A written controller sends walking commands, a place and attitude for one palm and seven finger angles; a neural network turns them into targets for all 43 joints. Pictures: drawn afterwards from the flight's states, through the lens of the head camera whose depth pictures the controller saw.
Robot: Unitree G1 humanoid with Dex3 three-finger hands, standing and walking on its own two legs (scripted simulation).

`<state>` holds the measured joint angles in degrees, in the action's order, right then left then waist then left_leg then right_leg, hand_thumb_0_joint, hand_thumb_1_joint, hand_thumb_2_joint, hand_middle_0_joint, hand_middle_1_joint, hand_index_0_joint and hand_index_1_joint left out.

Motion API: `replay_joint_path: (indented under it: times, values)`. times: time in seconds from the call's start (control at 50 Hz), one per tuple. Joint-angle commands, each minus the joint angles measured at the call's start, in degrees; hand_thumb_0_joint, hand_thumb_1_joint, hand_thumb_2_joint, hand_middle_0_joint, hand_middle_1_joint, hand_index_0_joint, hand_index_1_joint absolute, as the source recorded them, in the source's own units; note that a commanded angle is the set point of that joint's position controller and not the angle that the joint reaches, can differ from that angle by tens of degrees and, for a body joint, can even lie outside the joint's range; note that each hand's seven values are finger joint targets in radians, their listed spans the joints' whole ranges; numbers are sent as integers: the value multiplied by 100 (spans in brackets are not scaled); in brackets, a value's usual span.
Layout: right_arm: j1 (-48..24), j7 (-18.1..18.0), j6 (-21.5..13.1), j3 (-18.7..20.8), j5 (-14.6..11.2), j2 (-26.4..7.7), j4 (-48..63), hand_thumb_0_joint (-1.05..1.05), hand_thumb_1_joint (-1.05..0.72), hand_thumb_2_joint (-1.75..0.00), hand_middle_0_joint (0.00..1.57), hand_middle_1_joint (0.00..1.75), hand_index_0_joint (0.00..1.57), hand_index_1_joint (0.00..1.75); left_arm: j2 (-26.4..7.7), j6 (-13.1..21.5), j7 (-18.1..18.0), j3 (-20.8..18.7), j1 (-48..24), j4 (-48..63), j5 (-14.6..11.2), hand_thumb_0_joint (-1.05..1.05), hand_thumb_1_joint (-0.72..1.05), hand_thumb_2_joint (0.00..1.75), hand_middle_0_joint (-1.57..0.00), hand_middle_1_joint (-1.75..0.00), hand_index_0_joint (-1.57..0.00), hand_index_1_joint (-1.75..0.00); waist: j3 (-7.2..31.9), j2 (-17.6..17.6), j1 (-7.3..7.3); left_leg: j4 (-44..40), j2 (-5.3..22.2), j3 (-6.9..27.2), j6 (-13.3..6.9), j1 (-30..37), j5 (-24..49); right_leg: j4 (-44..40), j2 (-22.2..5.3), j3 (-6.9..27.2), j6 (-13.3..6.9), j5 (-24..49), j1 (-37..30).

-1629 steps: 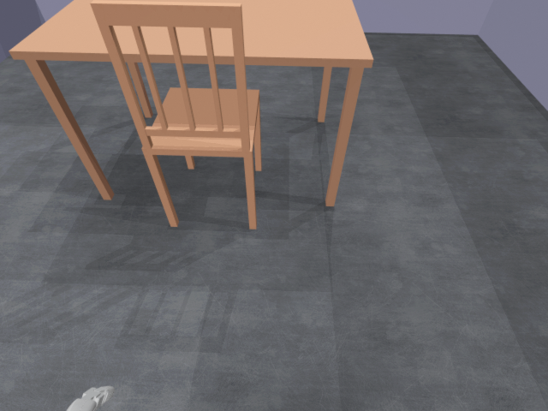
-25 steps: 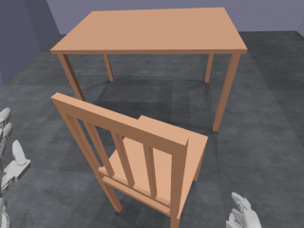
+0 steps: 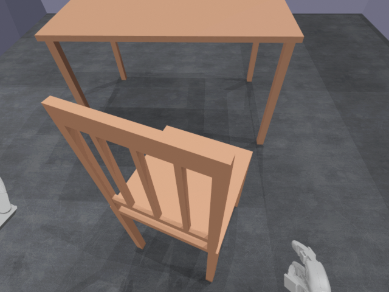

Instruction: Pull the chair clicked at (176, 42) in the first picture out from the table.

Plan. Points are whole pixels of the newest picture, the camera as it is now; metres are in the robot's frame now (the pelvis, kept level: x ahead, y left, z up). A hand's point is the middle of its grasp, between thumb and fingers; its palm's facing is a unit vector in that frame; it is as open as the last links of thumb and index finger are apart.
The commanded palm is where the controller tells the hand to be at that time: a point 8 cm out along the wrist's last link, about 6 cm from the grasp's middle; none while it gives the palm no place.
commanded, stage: step back with the hand held close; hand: left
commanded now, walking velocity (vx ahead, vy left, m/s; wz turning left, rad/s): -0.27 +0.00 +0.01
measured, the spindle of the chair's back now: (148, 187) +0.36 +0.14 -0.04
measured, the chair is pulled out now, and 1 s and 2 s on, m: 0.63 0.63 0.63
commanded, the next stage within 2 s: stop stepping back and stand still in 1.04 s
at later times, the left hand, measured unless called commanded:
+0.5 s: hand out of the picture +0.12 +0.26 +0.17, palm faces +0.53 -0.68 -0.50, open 7.5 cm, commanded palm +0.06 +0.29 +0.18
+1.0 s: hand out of the picture +0.07 +0.24 +0.19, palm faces +0.53 -0.72 -0.45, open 7.5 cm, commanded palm +0.01 +0.26 +0.18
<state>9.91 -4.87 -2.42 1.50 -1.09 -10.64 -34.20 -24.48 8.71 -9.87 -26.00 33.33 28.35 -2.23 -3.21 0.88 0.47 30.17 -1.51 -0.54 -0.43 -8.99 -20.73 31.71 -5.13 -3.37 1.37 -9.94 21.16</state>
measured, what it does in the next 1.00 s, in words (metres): walks backwards: right foot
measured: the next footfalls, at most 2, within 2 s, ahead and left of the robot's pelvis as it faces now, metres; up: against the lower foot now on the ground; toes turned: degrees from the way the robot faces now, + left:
right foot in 1.00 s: -0.12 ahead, -0.19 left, +0.00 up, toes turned -2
left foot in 1.28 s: -0.18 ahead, +0.03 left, +0.00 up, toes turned +2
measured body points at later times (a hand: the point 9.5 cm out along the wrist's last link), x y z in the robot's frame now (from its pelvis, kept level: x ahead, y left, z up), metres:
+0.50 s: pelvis -0.07 -0.01 -0.01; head -0.06 -0.02 +0.44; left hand +0.09 +0.30 +0.20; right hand +0.09 -0.25 -0.10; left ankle -0.05 +0.12 -0.73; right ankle +0.07 -0.13 -0.73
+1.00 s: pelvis -0.13 -0.04 +0.00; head -0.10 -0.03 +0.45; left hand +0.03 +0.27 +0.22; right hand +0.06 -0.24 -0.09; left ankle -0.10 +0.11 -0.73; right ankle -0.16 -0.18 -0.72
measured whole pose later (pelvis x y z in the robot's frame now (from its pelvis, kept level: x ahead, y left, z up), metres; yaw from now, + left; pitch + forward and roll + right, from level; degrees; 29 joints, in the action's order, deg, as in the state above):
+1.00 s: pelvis -0.13 -0.04 +0.00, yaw +0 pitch +1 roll -1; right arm 9.1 -2.4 -10.0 0.4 0.7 -8.7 -38.6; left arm -23.1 12.0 -10.8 -27.4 28.5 32.7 -2.2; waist -2.6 0.3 3.1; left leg 34.9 6.1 -2.4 2.3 -21.2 -14.7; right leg 35.8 -1.9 -1.7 1.3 -18.5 15.7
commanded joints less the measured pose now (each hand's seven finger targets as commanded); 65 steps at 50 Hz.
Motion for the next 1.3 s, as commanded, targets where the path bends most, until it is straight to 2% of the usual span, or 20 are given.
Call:
replay_joint_path:
  times: [0.0,0.08,0.16,0.24,0.34,0.42,0.46,0.52,0.58,0.66,0.68,0.72,0.76,0.88,1.0,1.04,1.06,1.12,1.2,1.28]
  values:
    - [-455,-106,-327,210,16,-765,861,0,-90,-90,20,30,20,30,-731,201,-136,-391,-265,981,-4,0,90,90,-20,-30,-20,-30,779,198,-12,-516,891,402,-91,-1240,1868,54,-292,485,-230,1810,-1493]
    - [-265,-86,-316,143,52,-751,905,0,-90,-90,20,30,20,30,-896,189,-185,-364,-589,1138,58,0,90,90,-20,-30,-20,-30,631,-754,-21,137,304,240,-57,-1093,-267,-1178,-760,1233,-424,168,-674]
    - [-298,-106,-311,34,66,-740,932,0,-90,-90,20,30,20,30,-1080,267,-265,-580,-509,1318,85,0,90,90,-20,-30,-20,-30,723,-425,54,-123,371,329,-171,-963,-703,-1553,-676,1134,-352,-1865,-271]
    - [-323,-132,-432,53,42,-868,1074,0,-90,-90,20,30,20,30,-1067,403,-313,-694,-406,1586,148,0,90,90,-20,-30,-20,-30,650,809,52,-1190,877,806,-371,-2407,-1377,-464,-90,657,-109,-1485,-1390]
    - [-195,-87,-536,164,42,-905,1029,0,-90,-90,20,30,20,30,-978,342,-256,-608,-222,1512,101,0,90,90,-20,-30,-20,-30,860,456,42,-715,830,637,-245,-2258,341,-4,-108,562,-106,717,-1632]
    - [-229,-83,-679,174,23,-893,927,0,-90,-90,20,30,20,30,-771,436,-284,-633,-529,1108,245,0,90,90,-20,-30,-20,-30,202,1150,33,-1404,1284,994,-568,-4181,-1984,983,172,515,-38,-360,-2346]
    - [-143,-76,-692,214,-2,-886,882,0,-90,-90,20,30,20,30,-787,450,-278,-609,-724,993,261,0,90,90,-20,-30,-20,-30,84,505,38,-999,1194,922,-526,-4188,-1888,886,135,708,-82,-398,-2129]
    - [-56,-21,-645,233,82,-816,749,0,-90,-90,20,30,20,30,-943,414,-234,-516,-930,1023,201,0,90,90,-20,-30,-20,-30,276,-1129,-13,760,213,304,-127,-2082,-1332,-1331,-733,1976,-518,-1267,-67]
    - [-169,102,-491,122,148,-737,586,0,-90,-90,20,30,20,30,-1079,295,-293,-429,-997,1138,156,0,90,90,-20,-30,-20,-30,683,-1540,11,2358,47,7,-25,-852,-1032,-2417,-1412,2145,-789,-2921,863]
    - [-232,53,-362,0,126,-670,655,0,-90,-90,20,30,20,30,-1180,409,-258,-726,-260,1433,81,0,90,90,-20,-30,-20,-30,1080,-883,-25,300,149,-75,-98,-438,-737,-1568,-871,1168,-447,-1774,318]
    - [-231,24,-362,37,154,-742,665,0,-90,-90,20,30,20,30,-1166,495,-241,-772,-63,1532,64,0,90,90,-20,-30,-20,-30,1001,-225,-23,-589,485,352,-257,-792,-985,-923,-554,1023,-295,-1748,132]
    - [-398,-12,-555,143,181,-833,738,0,-90,-90,20,30,20,30,-1016,645,-291,-873,34,1828,185,0,90,90,-20,-30,-20,-30,865,2048,-82,-1590,2178,1901,-1001,-2224,-558,2158,500,266,-4,-1339,-377]
    - [-250,-21,-795,286,169,-663,551,0,-90,-90,20,30,20,30,-1112,652,-265,-980,-315,2210,27,0,90,90,-20,-30,-20,-30,1019,1448,-142,-1183,2304,1522,-1015,-1850,1594,3621,507,681,-13,-1741,221]
    - [-115,166,-1041,333,104,-833,223,0,-90,-90,20,30,20,30,-633,615,-148,-434,-492,1669,-32,0,90,90,-20,-30,-20,-30,922,1435,-63,-223,1837,696,-507,400,4395,1040,356,201,-43,-1334,602]
    - [-385,175,-962,245,151,-853,225,0,-90,-90,20,30,20,30,-958,673,13,-557,-836,1212,75,0,90,90,-20,-30,-20,-30,806,592,11,281,1502,509,-149,-421,2211,-1269,172,48,-27,818,-812]
    - [-286,183,-816,280,46,-666,485,0,-90,-90,20,30,20,30,-1156,700,35,-557,-696,1340,34,0,90,90,-20,-30,-20,-30,1268,-1426,-63,1605,525,-198,247,-1044,543,-1082,-993,1222,-608,3274,-1086]
    - [-494,180,-774,402,-38,-737,662,0,-90,-90,20,30,20,30,-1259,650,39,-702,-413,1311,-79,0,90,90,-20,-30,-20,-30,1352,-2289,98,2676,34,39,229,-1484,-892,-1300,-1650,1903,-1045,3735,-1029]
    - [-722,151,-507,140,7,-330,792,0,-90,-90,20,30,20,30,-1159,601,-19,-1052,616,1212,-57,0,90,90,-20,-30,-20,-30,1408,-1055,54,2493,328,380,226,-1893,-1012,-906,-1543,1358,-1235,3558,-1366]
    - [-550,-21,-391,13,5,-470,942,0,-90,-90,20,30,20,30,-1192,572,-202,-1067,933,1642,-66,0,90,90,-20,-30,-20,-30,1645,-428,-210,-648,168,-146,103,-783,593,-244,-773,709,-580,2458,-1676]
    - [-272,-53,-756,301,-65,-851,936,0,-90,-90,20,30,20,30,-1210,655,-151,-927,799,2203,-78,0,90,90,-20,-30,-20,-30,1327,801,13,-882,1427,729,-309,189,2941,345,62,318,-75,-461,-655]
